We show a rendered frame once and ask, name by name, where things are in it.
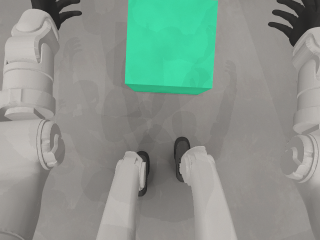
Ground left robot hand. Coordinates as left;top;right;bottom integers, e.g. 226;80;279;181
31;0;82;30

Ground robot right forearm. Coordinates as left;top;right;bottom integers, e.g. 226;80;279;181
291;27;320;136

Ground robot left foot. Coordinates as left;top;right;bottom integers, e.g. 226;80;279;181
137;151;150;197

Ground right robot upper arm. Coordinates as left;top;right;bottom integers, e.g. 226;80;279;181
280;133;320;240

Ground left robot upper arm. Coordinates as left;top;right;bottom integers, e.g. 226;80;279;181
0;119;66;240

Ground robot right shin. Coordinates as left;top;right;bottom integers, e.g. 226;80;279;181
179;146;216;179

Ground right robot hand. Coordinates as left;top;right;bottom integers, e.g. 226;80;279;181
268;0;320;47

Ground robot left forearm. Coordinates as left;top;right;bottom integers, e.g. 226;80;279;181
0;8;60;122

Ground carton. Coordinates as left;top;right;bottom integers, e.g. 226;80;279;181
125;0;218;95

